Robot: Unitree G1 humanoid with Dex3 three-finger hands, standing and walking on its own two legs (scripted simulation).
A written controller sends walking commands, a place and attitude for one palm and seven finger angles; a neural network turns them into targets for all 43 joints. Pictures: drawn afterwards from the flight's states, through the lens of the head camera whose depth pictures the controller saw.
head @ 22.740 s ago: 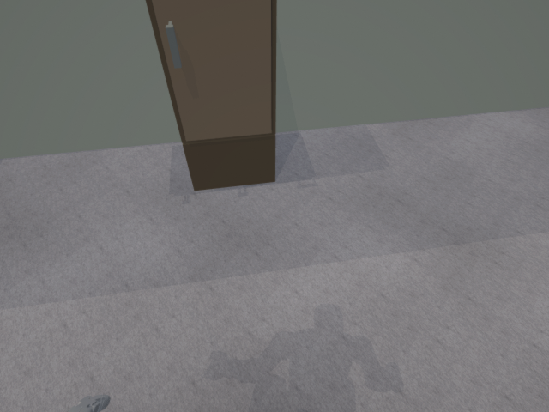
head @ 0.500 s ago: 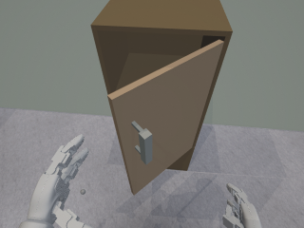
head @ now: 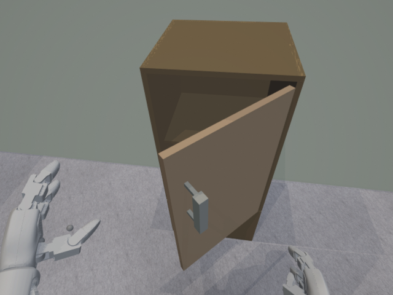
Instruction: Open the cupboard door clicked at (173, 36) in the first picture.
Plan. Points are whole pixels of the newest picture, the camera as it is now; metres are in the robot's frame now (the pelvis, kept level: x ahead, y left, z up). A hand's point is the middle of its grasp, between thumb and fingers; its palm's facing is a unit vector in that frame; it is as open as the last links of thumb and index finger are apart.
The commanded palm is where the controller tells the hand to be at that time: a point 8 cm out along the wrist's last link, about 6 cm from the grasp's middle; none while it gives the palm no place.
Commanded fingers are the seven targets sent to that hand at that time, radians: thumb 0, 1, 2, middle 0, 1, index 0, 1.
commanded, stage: draw the hand back to the body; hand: left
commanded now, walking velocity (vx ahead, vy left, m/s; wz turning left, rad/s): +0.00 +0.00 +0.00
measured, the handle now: (194, 207) +0.32 +0.04 -0.01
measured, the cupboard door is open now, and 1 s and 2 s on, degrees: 46 46 46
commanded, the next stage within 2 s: step back with the hand held close in 0.60 s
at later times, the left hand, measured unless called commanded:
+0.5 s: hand (52, 212) +0.19 +0.24 +0.16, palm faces +0.44 -0.81 -0.38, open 7.5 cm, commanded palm +0.14 +0.28 +0.18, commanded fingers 0.00 0.90 0.90 -0.20 -0.30 -0.20 -0.30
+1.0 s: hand (49, 217) +0.18 +0.24 +0.16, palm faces +0.35 -0.79 -0.50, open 7.4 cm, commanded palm +0.12 +0.29 +0.18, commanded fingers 0.00 0.90 0.90 -0.20 -0.30 -0.20 -0.30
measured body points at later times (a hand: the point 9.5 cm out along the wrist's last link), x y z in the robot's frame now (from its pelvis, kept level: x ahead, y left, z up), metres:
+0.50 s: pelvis +0.00 -0.01 +0.01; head -0.02 -0.03 +0.46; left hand +0.16 +0.28 +0.18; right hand +0.19 -0.24 -0.07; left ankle -0.02 +0.10 -0.73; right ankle -0.01 -0.12 -0.73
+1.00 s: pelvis -0.03 -0.01 +0.01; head -0.01 -0.03 +0.46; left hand +0.16 +0.28 +0.19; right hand +0.15 -0.26 -0.08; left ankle -0.02 +0.10 -0.73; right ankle +0.00 -0.12 -0.73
